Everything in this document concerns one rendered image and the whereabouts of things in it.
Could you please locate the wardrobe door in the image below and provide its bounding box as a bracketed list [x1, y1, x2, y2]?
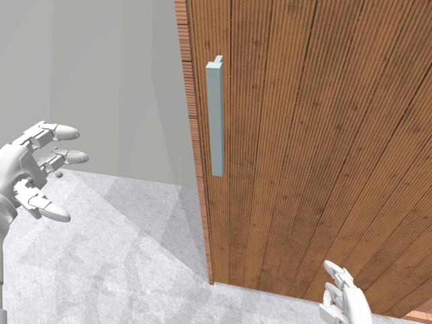
[188, 0, 432, 319]
[414, 298, 432, 314]

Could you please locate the left robot forearm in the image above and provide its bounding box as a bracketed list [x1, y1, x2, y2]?
[0, 194, 18, 324]

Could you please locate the handle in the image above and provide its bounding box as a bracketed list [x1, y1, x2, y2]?
[206, 55, 224, 176]

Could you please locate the robot right hand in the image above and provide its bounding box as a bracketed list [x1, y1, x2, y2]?
[319, 260, 375, 324]

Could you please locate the robot left hand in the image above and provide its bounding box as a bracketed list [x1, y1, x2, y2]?
[0, 121, 89, 222]

